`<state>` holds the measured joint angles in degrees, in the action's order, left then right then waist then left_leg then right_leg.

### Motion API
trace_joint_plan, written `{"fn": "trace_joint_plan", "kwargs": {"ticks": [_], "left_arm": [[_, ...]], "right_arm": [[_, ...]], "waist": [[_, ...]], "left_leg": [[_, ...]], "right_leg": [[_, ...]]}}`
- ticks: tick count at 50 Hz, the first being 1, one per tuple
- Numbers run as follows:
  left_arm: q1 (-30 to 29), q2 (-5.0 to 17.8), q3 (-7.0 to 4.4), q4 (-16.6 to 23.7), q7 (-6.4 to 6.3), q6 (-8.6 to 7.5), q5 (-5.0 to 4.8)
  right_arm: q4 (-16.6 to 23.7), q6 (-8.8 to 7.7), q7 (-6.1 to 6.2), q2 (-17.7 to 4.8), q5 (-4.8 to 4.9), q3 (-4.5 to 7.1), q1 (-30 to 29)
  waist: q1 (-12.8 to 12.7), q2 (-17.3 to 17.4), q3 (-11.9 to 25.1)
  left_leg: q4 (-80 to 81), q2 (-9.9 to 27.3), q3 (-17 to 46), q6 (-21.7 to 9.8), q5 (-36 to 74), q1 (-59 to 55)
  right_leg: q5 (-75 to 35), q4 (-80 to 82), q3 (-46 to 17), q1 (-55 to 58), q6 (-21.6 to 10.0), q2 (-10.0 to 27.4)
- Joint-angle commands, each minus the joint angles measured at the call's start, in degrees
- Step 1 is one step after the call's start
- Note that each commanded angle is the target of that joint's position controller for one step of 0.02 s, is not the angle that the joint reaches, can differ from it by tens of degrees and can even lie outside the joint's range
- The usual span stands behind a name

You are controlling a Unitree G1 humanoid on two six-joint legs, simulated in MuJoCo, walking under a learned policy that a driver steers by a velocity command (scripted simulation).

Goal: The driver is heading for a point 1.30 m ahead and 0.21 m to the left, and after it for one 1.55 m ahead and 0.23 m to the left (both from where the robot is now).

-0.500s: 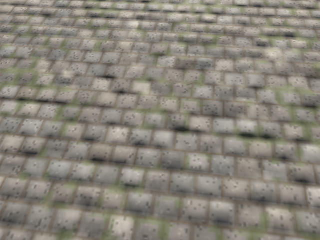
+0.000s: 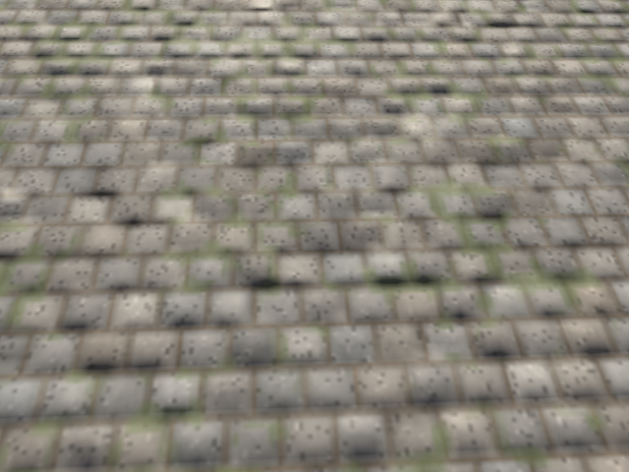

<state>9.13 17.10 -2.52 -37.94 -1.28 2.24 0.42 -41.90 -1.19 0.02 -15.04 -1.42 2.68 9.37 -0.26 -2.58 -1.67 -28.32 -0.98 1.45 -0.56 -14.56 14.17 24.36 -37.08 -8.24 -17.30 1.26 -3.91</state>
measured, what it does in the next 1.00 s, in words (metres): walks ahead: left foot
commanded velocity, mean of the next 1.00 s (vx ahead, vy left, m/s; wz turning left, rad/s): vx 0.38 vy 0.00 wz -0.04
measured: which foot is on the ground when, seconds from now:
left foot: down 0.00-0.18, up 0.20-0.52, down 0.54-1.00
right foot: down 0.00-0.54, up 0.56-1.00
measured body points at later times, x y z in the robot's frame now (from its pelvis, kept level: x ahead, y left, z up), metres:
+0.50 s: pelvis +0.12 +0.02 +0.00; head +0.15 +0.03 +0.44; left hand +0.08 +0.31 -0.13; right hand +0.36 -0.21 -0.07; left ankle +0.25 +0.14 -0.72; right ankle -0.02 -0.12 -0.74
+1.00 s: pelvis +0.38 +0.05 +0.00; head +0.41 +0.06 +0.45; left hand +0.61 +0.28 -0.08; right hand +0.38 -0.23 -0.12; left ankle +0.25 +0.15 -0.74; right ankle +0.58 -0.09 -0.70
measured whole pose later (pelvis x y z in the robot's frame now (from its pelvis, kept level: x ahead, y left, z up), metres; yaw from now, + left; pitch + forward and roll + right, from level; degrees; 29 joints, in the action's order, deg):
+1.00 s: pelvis +0.38 +0.05 +0.00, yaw +0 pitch +2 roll +2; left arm 3.7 14.7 -1.7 -39.2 2.3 -4.7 -0.8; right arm -47.8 -3.7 -0.3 -16.6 0.9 2.4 22.6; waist 5.3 -2.4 -1.6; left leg -11.4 -4.2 -1.9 -3.2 -17.2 -4.2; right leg -4.8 -31.3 -0.9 -35.6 -0.2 4.3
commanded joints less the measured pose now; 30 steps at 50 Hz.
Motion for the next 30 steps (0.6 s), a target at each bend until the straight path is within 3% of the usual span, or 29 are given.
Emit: {"fn": "trace_joint_plan", "kwargs": {"ticks": [1, 2, 4, 6, 8, 9, 10, 11, 12, 13, 15, 19, 22, 24, 25, 26, 27, 28, 29, 30], "left_arm": [[0.6, 5.9, -2.13, 2.8, -0.38, -0.21, 0.24], [0.8, 4.3, -1.61, 2.2, -0.02, -0.26, 0.0], [0.9, 3.7, -1.46, 1.1, 0.63, -0.93, -0.55], [1.5, 3.6, -1.46, 0.4, 0.93, -1.99, -0.9], [4.7, 4.2, -1.61, -0.8, 1.0, -3.22, -0.87], [8.0, 6.7, -2.37, -2.1, 1.15, -3.82, -0.48], [11.9, 8.9, -3.1, -3.3, 1.43, -4.36, -0.71], [12.8, 10.4, -3.32, -3.2, 1.75, -4.82, -0.72], [14.4, 9.6, -3.09, -3.6, 1.6, -5.42, -0.39], [15.1, 9.2, -2.95, -4.1, 1.32, -5.99, -0.57], [15.6, 8.5, -2.72, -4.3, 1.01, -6.29, -0.99], [13.4, 7.6, -2.25, -3.7, 0.93, -5.3, -1.26], [14.4, 10.3, -3.03, -3.9, 1.1, -5.32, -1.66], [13.9, 11.0, -3.3, -4.3, 1.07, -5.45, -1.95], [13.5, 11.0, -3.31, -4.4, 1.01, -5.46, -1.89], [13.9, 10.1, -3.03, -4.7, 0.95, -5.47, -1.67], [14.2, 8.1, -2.3, -4.5, 0.8, -5.56, -1.02], [18.2, 2.4, -0.53, -2.3, 0.71, -5.92, -0.1], [19.8, 1.8, -0.16, -2.1, 0.62, -6.95, -1.56], [15.1, 7.3, -1.74, -2.0, 0.96, -7.19, -3.3]], "right_arm": [[3.8, -1.1, 0.45, -8.4, 0.85, 1.44, -3.8], [3.2, -0.79, 0.63, -8.8, 1.1, 1.35, -3.0], [2.7, 0.28, 0.84, -11.1, 1.64, 1.99, -1.1], [2.7, 0.76, 0.83, -10.9, 1.77, 1.82, 0.3], [3.3, 0.21, 0.57, -8.6, 2.21, 1.13, -1.1], [5.0, -0.49, 0.55, -6.1, 2.19, 0.41, -3.7], [6.4, -1.58, 0.37, -4.3, 2.11, -0.09, -5.7], [7.7, -2.57, 0.22, -5.7, 2.82, 0.22, -7.4], [8.4, -3.31, 0.05, -7.8, 3.5, 0.93, -9.6], [8.5, -3.94, -0.27, -8.2, 3.72, 1.29, -8.9], [8.1, -4.62, -1.21, -7.0, 3.3, 1.0, -8.3], [8.6, -4.73, -3.53, -3.3, 2.41, -0.48, -10.8], [8.9, -4.36, -3.81, -5.0, 2.9, -0.21, -10.7], [8.6, -4.06, -3.33, -6.9, 3.05, 0.49, -8.3], [7.8, -3.87, -2.84, -8.2, 2.89, 1.14, -5.5], [6.0, -3.59, -2.19, -9.9, 2.79, 2.21, 0.6], [3.9, -3.35, -1.52, -11.9, 2.83, 3.26, 8.9], [3.3, -3.04, -0.92, -18.2, 1.33, 4.41, 16.0], [2.9, -3.33, -1.59, -17.2, 1.41, 3.7, 17.3], [3.0, -3.65, -1.66, -13.5, 1.99, 2.56, 12.3]], "waist": [[-0.7, 12.7, 5.1], [-0.6, 12.2, 4.7], [0.5, 13.2, 1.3], [0.4, 13.1, -0.8], [-1.3, 10.4, -0.2], [-2.5, 3.5, 0.5], [-3.5, -5.6, 0.0], [-4.6, -10.2, -3.5], [-5.7, -9.2, -6.4], [-5.0, -6.9, -6.3], [-4.7, -3.7, -4.2], [-4.7, -4.4, -2.9], [-4.1, -5.1, -3.1], [-1.8, -5.1, -3.2], [0.3, -4.7, -1.8], [3.4, -3.4, 1.8], [7.4, -1.5, 7.0], [7.4, 13.3, 15.7], [6.3, 21.1, 19.6], [5.4, 14.4, 10.3]], "left_leg": [[10.1, 14.9, 15.8, -9.8, 10.6, -5.9], [11.0, 13.2, 14.5, -8.8, 1.6, -4.7], [13.1, 11.0, 13.5, -8.1, -15.5, -0.9], [13.6, 10.9, 14.1, -8.1, -20.9, 1.9], [9.7, 9.7, 12.5, -6.8, -17.7, 6.0], [2.7, 5.4, 6.1, -4.3, -14.8, 9.3], [-9.0, -0.3, -1.9, -1.2, -11.7, 14.9], [-14.7, -0.6, -2.9, -0.6, -12.0, 22.4], [-21.5, 1.4, 0.0, -1.2, -17.2, 28.5], [-26.6, 3.0, 1.4, -1.8, -17.4, 33.7], [-28.0, 5.6, 1.7, -2.6, -10.9, 38.5], [-14.1, 3.9, -3.4, -0.1, 1.5, 23.6], [-7.7, 2.0, -4.2, 0.3, 8.3, 12.6], [-4.9, 1.7, -3.8, -1.0, 9.6, 8.3], [-3.9, 0.9, -4.3, -2.1, 9.3, 3.9], [-3.4, -0.2, -4.9, -3.4, 8.2, -3.9], [-3.9, 1.8, -2.9, -5.1, 7.3, -15.2], [0.5, 16.9, 20.0, -11.8, -3.9, -31.6], [14.5, 22.9, 44.4, -16.1, -20.3, -32.7], [16.6, 22.4, 40.4, -14.0, -26.2, -25.6]], "right_leg": [[1.1, -2.2, 1.1, -1.7, 2.4, 4.0], [-0.6, 0.0, 3.2, -0.1, 2.3, 3.8], [-2.9, 4.0, 8.5, 2.0, 1.2, 1.4], [-2.7, 8.8, 9.9, 4.8, -1.0, 1.1], [-4.4, 11.9, 6.7, 11.0, -4.3, 3.8], [2.2, 13.8, 0.4, 12.2, -7.2, 7.1], [11.1, 20.0, -10.5, 14.7, -11.5, 12.8], [12.4, 26.0, -22.2, 16.1, -15.8, 20.3], [8.4, 27.6, -26.2, 17.6, -18.0, 23.3], [3.9, 27.0, -26.3, 21.6, -18.3, 24.2], [-4.1, 26.1, -19.8, 27.3, -16.2, 22.3], [-15.3, 27.9, -4.9, 17.6, -12.6, 15.2], [-16.5, 28.8, -2.8, 11.0, -11.7, 16.1], [-19.6, 27.2, -2.1, 10.7, -10.4, 17.5], [-26.6, 23.5, -0.6, 10.5, -9.3, 16.9], [-34.7, 15.6, 2.0, 9.5, -7.8, 14.9], [-35.6, 3.5, 4.8, 4.4, -5.9, 12.2], [-15.7, -20.1, 8.0, -11.2, -1.6, 5.5], [9.1, -31.5, 1.3, -19.8, -1.1, 0.6], [5.3, -36.7, 0.8, -25.6, -1.7, 4.6]]}}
